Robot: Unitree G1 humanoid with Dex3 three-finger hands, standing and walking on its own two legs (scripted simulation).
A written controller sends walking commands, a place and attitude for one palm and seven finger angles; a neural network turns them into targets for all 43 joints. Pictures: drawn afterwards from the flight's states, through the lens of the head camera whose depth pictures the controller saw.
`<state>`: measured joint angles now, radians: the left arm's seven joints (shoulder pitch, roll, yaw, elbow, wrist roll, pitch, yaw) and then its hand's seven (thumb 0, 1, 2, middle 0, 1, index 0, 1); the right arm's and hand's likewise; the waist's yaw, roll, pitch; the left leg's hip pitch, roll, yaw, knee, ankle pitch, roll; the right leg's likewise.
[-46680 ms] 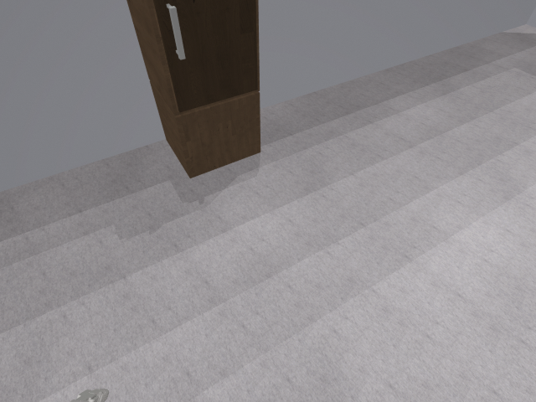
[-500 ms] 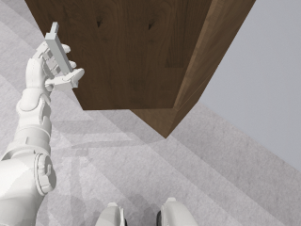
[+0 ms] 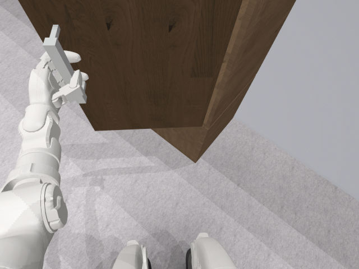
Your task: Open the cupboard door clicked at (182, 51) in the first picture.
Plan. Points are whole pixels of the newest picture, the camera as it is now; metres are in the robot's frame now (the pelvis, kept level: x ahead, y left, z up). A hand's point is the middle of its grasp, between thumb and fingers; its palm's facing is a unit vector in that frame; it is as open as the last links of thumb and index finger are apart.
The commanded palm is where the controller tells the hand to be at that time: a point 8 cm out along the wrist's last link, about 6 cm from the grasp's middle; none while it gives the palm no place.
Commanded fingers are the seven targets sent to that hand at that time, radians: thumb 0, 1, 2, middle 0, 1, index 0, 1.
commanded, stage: pull the door open along its arc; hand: left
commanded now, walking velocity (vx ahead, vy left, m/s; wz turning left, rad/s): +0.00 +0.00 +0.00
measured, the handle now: (70, 68) +0.55 +0.21 +0.07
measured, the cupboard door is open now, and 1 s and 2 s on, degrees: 44 87 85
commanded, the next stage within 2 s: open thumb and fingers to let go in 0.92 s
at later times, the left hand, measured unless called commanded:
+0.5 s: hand (96, 134) +0.38 +0.14 +0.07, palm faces +0.37 -0.93 +0.07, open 6.0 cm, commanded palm +0.32 +0.17 +0.07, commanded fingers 0.00 0.90 0.90 -0.40 -1.35 -0.40 -1.35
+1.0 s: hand (145, 188) +0.27 +0.05 +0.08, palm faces +0.32 -0.95 -0.04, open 6.0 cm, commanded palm +0.23 +0.09 +0.07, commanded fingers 0.00 0.90 0.90 -0.40 -1.35 -0.40 -1.35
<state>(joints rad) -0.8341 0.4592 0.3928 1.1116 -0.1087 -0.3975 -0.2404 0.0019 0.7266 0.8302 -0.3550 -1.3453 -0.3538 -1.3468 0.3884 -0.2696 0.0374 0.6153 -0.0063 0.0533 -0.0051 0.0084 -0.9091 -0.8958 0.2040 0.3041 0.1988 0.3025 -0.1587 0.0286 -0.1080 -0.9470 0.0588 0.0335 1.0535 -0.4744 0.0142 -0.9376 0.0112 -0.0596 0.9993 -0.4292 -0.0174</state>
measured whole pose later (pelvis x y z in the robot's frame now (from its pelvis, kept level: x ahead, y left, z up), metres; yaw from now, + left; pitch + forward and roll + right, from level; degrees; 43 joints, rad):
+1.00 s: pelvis +0.03 -0.04 +0.02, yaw +4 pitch +10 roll +1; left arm 0.33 -0.05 -0.29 -0.03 0.10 -0.27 0.49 0.01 0.69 0.74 -0.32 -1.31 -0.36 -1.34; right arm 0.22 -0.18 0.01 0.52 -0.07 -0.02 0.03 0.02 -0.91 -0.90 0.20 0.30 0.20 0.30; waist -0.02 0.04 -0.13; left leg -0.63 0.03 -0.01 0.92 -0.47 -0.04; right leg -0.64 -0.01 -0.10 0.94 -0.49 -0.06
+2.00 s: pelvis +0.00 -0.03 +0.01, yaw +4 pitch +10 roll +1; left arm 0.17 -0.05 -0.27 0.08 0.10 -0.26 0.46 -0.01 -0.49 0.30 -0.39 -0.56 -0.34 -0.62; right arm 0.19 -0.19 0.03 0.54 -0.07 -0.04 0.01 0.02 -0.91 -0.90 0.20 0.30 0.20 0.30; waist 0.01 0.04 -0.11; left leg -0.70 0.01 -0.01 0.97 -0.46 -0.02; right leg -0.69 -0.03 -0.10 0.99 -0.48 -0.05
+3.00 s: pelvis +0.01 -0.01 -0.01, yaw +4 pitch +12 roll -1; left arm 0.62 0.16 -0.05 -0.32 -0.16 -0.32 -0.15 -0.01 -0.50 0.30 -0.15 -0.30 -0.16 -0.30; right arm 0.26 -0.23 0.01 0.39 0.01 -0.09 -0.03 0.02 -0.91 -0.90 0.20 0.30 0.20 0.30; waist 0.02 0.04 -0.13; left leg -0.81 0.02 -0.01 1.13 -0.54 0.00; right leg -0.79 -0.02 -0.09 1.11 -0.54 -0.03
